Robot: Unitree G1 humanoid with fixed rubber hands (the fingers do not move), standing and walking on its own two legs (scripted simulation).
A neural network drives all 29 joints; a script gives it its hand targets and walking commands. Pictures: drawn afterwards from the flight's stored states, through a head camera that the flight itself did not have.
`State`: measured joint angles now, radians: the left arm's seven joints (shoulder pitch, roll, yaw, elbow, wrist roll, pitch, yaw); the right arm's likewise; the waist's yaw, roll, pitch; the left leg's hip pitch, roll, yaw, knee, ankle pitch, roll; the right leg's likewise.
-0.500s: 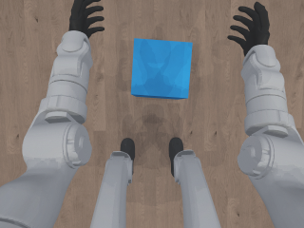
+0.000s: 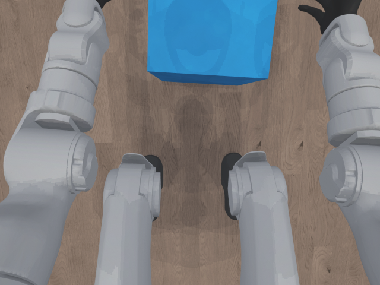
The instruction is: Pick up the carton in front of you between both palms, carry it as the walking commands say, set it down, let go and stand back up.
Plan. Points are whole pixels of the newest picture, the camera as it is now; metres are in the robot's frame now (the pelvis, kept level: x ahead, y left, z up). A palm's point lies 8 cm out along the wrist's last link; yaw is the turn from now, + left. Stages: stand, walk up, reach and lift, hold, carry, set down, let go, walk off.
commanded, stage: reach and lift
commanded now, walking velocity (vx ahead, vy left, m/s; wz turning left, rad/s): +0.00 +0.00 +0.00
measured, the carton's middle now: (206, 32) +0.55 -0.03 -0.30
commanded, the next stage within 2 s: none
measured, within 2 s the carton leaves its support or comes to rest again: leaves its support in 1.14 s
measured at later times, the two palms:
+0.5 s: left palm (116, 14) +0.57 +0.14 -0.23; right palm (304, 23) +0.55 -0.21 -0.23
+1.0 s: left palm (126, 15) +0.56 +0.12 -0.23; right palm (292, 22) +0.55 -0.19 -0.23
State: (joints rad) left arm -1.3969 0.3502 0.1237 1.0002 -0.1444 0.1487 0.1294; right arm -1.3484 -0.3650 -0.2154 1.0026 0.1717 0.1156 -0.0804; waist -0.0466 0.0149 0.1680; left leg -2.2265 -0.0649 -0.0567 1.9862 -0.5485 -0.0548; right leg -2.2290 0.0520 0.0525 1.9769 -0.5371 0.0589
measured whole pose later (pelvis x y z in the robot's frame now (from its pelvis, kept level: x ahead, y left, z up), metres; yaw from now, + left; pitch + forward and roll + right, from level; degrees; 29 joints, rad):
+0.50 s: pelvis +0.00 -0.01 -0.06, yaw +1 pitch +38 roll +0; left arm -1.52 0.35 0.05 1.14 -0.21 0.06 0.13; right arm -1.50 -0.39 -0.12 1.17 0.23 0.04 -0.09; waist -0.05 0.01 0.38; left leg -2.26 -0.06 -0.05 2.22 -0.61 -0.07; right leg -2.27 0.02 0.03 2.22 -0.60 0.03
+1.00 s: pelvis +0.00 +0.00 -0.06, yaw +1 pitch +36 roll +0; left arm -1.54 0.27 0.22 1.09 -0.06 0.15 0.11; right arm -1.53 -0.31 -0.25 1.09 0.06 0.15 -0.05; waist -0.05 0.03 0.42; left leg -2.24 -0.08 -0.05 2.21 -0.59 -0.06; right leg -2.24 0.02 0.04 2.21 -0.59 0.04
